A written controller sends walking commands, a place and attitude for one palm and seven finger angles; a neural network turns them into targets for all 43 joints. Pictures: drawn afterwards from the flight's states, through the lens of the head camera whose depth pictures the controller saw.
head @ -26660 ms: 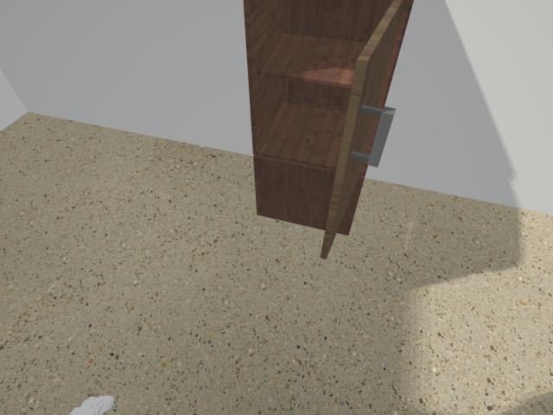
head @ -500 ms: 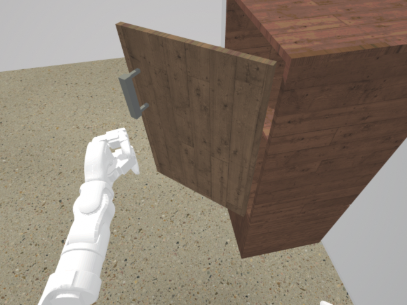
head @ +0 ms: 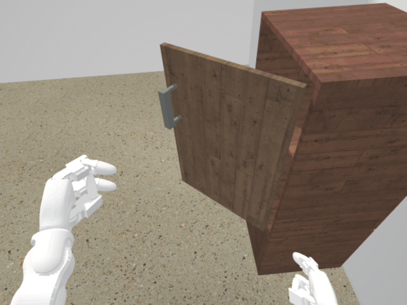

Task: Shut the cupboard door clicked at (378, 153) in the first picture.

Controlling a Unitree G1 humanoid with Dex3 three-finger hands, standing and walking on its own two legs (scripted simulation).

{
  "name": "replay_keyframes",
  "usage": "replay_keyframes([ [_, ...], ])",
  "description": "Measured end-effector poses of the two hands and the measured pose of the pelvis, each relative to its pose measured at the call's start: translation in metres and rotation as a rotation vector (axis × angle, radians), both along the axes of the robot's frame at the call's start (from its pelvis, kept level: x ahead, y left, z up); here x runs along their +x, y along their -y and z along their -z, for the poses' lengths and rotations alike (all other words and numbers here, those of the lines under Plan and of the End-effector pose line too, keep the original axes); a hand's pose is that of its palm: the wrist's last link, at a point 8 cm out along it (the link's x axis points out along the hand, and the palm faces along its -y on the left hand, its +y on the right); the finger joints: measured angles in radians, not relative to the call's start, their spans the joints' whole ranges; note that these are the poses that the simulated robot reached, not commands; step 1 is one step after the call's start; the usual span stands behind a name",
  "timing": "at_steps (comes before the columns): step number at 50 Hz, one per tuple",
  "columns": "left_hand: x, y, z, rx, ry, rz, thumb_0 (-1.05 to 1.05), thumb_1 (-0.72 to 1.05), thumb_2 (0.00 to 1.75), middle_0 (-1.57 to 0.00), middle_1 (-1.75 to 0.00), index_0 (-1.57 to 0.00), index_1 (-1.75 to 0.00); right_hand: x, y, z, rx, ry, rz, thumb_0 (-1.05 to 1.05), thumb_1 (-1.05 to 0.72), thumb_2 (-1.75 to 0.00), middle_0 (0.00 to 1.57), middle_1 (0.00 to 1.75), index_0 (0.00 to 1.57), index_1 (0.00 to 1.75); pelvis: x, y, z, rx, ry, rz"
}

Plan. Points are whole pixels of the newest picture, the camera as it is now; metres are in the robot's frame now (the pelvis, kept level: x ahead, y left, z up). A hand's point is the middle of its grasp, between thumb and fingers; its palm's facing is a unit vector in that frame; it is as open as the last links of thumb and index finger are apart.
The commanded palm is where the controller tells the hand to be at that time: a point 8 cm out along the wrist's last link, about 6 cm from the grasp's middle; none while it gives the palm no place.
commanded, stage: draw the hand back to the body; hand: left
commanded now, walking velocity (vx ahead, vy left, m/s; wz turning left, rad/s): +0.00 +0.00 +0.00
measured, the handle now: (171, 106) +0.64 +0.18 +0.05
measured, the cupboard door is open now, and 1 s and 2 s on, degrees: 47 47 47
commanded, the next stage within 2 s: step back with the hand held close in 0.66 s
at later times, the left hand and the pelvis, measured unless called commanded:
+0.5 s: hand (47, 221) +0.19 +0.26 +0.15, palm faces +0.48 -0.79 -0.38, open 7.2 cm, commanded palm +0.14 +0.29 +0.17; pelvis +0.01 -0.01 +0.00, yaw +0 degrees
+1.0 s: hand (54, 209) +0.21 +0.26 +0.15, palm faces +0.38 -0.79 -0.48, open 7.4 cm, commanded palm +0.15 +0.30 +0.17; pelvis +0.01 +0.00 +0.00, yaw -1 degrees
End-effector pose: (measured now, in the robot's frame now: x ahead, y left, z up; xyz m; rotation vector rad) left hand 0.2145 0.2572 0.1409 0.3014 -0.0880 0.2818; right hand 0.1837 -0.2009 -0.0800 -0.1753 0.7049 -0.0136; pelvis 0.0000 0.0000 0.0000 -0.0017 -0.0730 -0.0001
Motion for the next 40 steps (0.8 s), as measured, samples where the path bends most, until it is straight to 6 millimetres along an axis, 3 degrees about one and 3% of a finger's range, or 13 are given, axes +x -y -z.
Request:
replay_keyframes([
  [10,-0.041,-0.027,-0.02,0.11,0.014,-0.106,0.01,0.9,0.9,-0.55,-0.68,-0.55,-0.68,-0.017,0.016,0.011,-0.014,-0.046,0.042,0.01,-0.9,-0.9,0.21,0.3,0.2,0.3,0.006,0.001,0.0,0.0,0.002,0.005],
  [19,-0.072,-0.043,-0.034,0.183,0.032,-0.199,0.01,0.9,0.9,-0.32,-0.43,-0.32,-0.43,-0.009,0.031,0.007,-0.041,-0.003,0.056,0.01,-0.9,-0.9,0.2,0.3,0.2,0.3,0.008,0.004,0.001,-0.002,0.003,0.0],
  [30,-0.062,-0.031,-0.026,0.134,0.042,-0.175,0.01,0.9,0.9,-0.22,-0.32,-0.22,-0.32,0.007,0.027,-0.003,-0.04,0.053,0.033,0.01,-0.9,-0.9,0.2,0.3,0.2,0.3,0.008,0.009,0.001,0.001,0.004,-0.002],
  [40,-0.057,-0.032,-0.03,0.155,0.032,-0.168,0.01,0.89,0.9,-0.21,-0.31,-0.21,-0.31,0.006,0.024,0.001,-0.024,0.027,0.033,0.01,-0.9,-0.9,0.2,0.3,0.2,0.3,0.012,0.01,0.0,0.002,-0.004,0.004],
])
